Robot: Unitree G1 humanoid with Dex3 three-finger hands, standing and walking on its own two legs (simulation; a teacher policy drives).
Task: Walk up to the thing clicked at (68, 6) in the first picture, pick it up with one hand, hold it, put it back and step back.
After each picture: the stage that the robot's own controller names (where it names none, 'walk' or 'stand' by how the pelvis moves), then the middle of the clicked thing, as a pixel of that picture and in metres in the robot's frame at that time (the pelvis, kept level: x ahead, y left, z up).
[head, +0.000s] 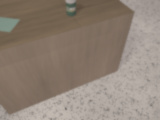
stand; (71, 6) +1.00 +0.07 -0.04
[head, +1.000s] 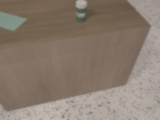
walk; (81, 11) +0.91 +0.05 -0.03
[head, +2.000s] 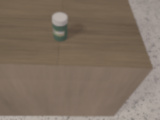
walk; (60, 27) +0.62 +0.15 +0.00
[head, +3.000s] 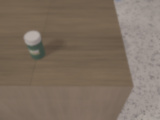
stand; (35, 45) +0.55 +0.23 -0.01
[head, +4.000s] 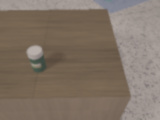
walk; (37, 59) +0.54 +0.22 -0.04
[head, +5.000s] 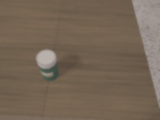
stand; (48, 66) +0.42 +0.14 -0.02
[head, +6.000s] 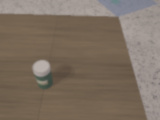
stand; (43, 75) +0.44 +0.17 -0.04
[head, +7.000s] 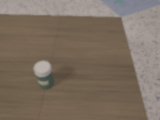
stand; (44, 75) +0.44 +0.17 -0.04
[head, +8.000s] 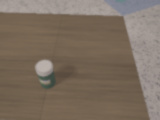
stand; (46, 74) +0.44 +0.16 -0.04
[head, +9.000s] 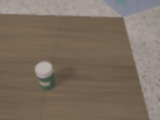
stand; (45, 76) +0.43 +0.17 -0.04
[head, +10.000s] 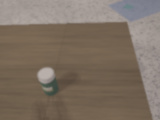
rise first; (48, 82) +0.42 +0.18 -0.04
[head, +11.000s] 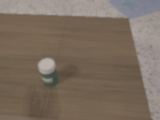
go down; (48, 73) +0.45 +0.17 -0.03
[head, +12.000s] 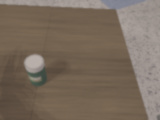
go down; (36, 71) +0.43 +0.17 -0.01
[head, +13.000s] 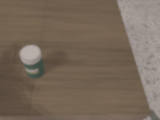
close in; (33, 62) +0.44 +0.16 +0.01
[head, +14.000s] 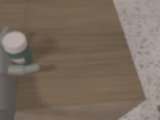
close; (18, 51) +0.45 +0.18 +0.04
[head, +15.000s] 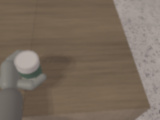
lift; (30, 70) +0.39 +0.15 +0.05
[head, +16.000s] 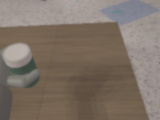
lift; (23, 66) +0.32 +0.17 +0.19
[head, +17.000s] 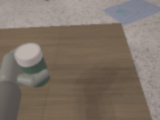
hold; (33, 66) +0.33 +0.14 +0.18
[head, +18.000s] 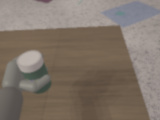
hold; (35, 72) +0.33 +0.15 +0.16
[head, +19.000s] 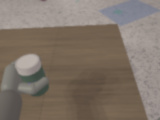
hold; (33, 75) +0.33 +0.15 +0.14
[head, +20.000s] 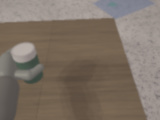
crouch; (28, 63) +0.37 +0.17 +0.13
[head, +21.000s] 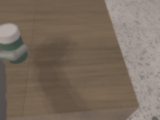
lower; (12, 44) +0.46 +0.20 +0.09
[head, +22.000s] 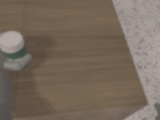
lower; (15, 51) +0.45 +0.18 +0.04
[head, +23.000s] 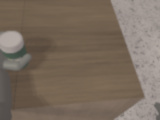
lower; (14, 51) +0.45 +0.18 +0.04
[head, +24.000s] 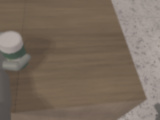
lower; (14, 51) +0.45 +0.18 +0.04
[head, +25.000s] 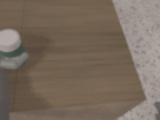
loosen; (12, 50) +0.45 +0.19 +0.04
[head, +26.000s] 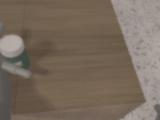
withdraw; (15, 54) +0.44 +0.18 +0.04
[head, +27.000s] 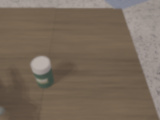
sink last; (43, 72) +0.42 +0.16 +0.01
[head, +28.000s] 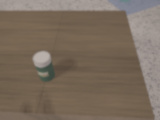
stand; (44, 66) +0.45 +0.18 +0.01
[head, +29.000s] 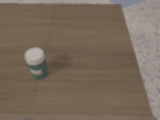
stand; (37, 64) +0.45 +0.19 +0.02
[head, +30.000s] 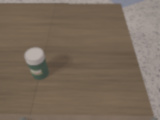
stand; (37, 64) +0.44 +0.19 +0.02
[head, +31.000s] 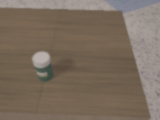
stand; (43, 67) +0.45 +0.18 -0.01
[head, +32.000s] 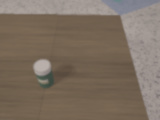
stand; (44, 74) +0.44 +0.17 -0.04
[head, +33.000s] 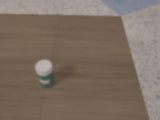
stand; (45, 74) +0.44 +0.16 -0.04
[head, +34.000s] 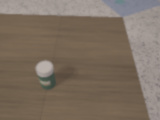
stand; (46, 75) +0.44 +0.16 -0.04
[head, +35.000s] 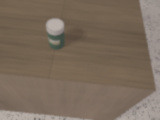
walk; (56, 34) +0.55 +0.11 -0.03
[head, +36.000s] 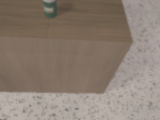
walk; (49, 4) +0.76 +0.18 -0.03
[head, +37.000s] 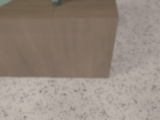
stand; out of the picture +1.06 +0.22 -0.02
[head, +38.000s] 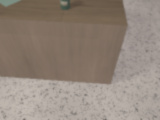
stand; out of the picture +1.04 +0.13 -0.04
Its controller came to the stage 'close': yes
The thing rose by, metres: 0.22
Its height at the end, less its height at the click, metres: +0.00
